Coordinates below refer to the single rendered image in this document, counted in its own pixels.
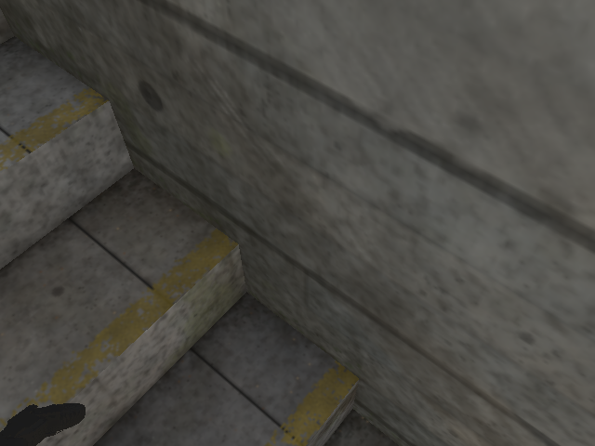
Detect stairs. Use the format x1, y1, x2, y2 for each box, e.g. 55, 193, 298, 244
0, 8, 399, 446

